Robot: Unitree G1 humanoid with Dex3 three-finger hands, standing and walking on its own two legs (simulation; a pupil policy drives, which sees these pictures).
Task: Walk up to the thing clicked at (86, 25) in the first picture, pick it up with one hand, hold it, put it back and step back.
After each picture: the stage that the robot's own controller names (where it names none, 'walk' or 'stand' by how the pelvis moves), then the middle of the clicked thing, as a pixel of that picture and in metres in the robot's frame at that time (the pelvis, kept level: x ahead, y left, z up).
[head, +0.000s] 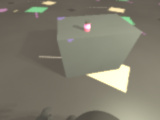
stand; (87, 25) +1.02 +0.11 +0.07
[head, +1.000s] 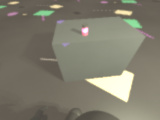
walk; (84, 29) +0.93 +0.15 +0.09
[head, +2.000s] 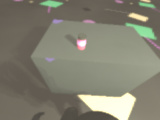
walk; (81, 41) +0.60 +0.15 +0.10
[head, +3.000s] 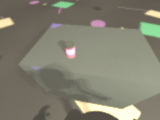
stand; (70, 49) +0.50 +0.21 +0.09
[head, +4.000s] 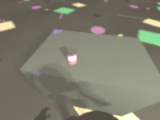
stand; (72, 56) +0.47 +0.19 +0.07
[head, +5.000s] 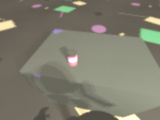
stand; (72, 57) +0.45 +0.18 +0.07
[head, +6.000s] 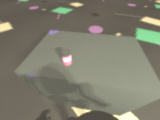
stand; (66, 57) +0.46 +0.22 +0.07
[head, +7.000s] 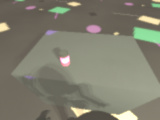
stand; (64, 58) +0.45 +0.24 +0.07
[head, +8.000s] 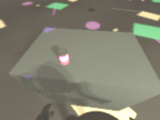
rise first; (63, 56) +0.45 +0.24 +0.07
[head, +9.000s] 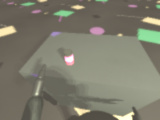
rise first; (68, 57) +0.46 +0.24 +0.07
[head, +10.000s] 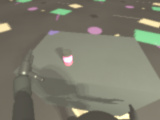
go down; (67, 57) +0.46 +0.22 +0.08
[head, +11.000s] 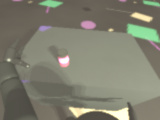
go down; (63, 58) +0.43 +0.21 +0.08
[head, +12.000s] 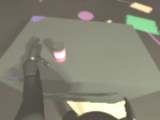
close in; (59, 52) +0.43 +0.22 +0.11
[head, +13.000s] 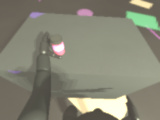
close; (58, 45) +0.47 +0.22 +0.13
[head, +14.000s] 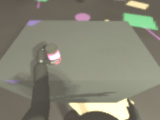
lift; (53, 54) +0.42 +0.24 +0.13
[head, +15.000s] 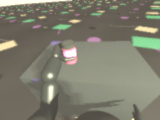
lift; (69, 52) +0.32 +0.14 +0.28
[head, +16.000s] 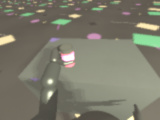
hold; (67, 55) +0.33 +0.16 +0.24
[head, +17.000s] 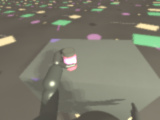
hold; (69, 59) +0.32 +0.15 +0.22
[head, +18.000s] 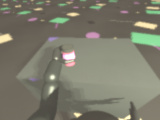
crouch; (68, 55) +0.36 +0.16 +0.22
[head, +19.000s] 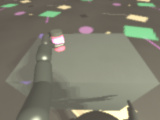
lower; (58, 40) +0.45 +0.21 +0.24
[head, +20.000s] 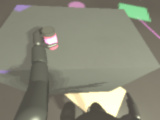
lower; (50, 38) +0.51 +0.23 +0.14
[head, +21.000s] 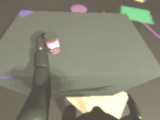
lower; (52, 43) +0.48 +0.23 +0.13
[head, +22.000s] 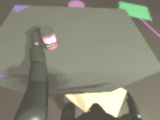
lower; (49, 38) +0.50 +0.23 +0.14
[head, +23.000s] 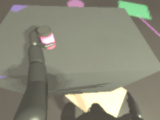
rest; (47, 38) +0.50 +0.24 +0.14
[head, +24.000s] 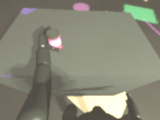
withdraw; (54, 40) +0.50 +0.22 +0.14
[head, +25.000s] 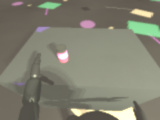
sink last; (62, 53) +0.44 +0.23 +0.11
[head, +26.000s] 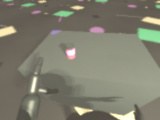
stand; (70, 51) +0.51 +0.23 +0.10
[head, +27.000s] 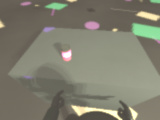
stand; (66, 52) +0.48 +0.23 +0.08
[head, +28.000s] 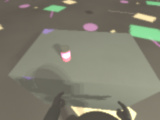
stand; (65, 53) +0.49 +0.24 +0.07
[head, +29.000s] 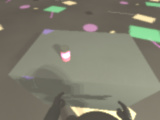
stand; (65, 53) +0.49 +0.24 +0.07
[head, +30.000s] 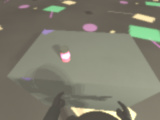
stand; (65, 54) +0.48 +0.24 +0.07
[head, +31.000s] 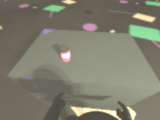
stand; (65, 53) +0.48 +0.24 +0.07
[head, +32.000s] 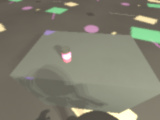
walk; (66, 54) +0.48 +0.23 +0.07
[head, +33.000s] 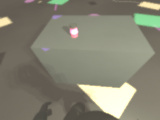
walk; (73, 30) +0.76 +0.24 +0.09
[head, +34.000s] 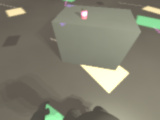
stand; (84, 13) +1.19 +0.18 +0.09
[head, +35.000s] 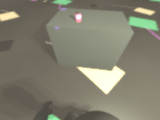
stand; (78, 16) +1.16 +0.26 +0.09
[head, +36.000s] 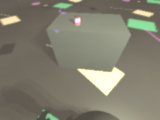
stand; (77, 20) +1.17 +0.26 +0.07
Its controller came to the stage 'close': yes
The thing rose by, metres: 0.19
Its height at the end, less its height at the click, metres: +0.00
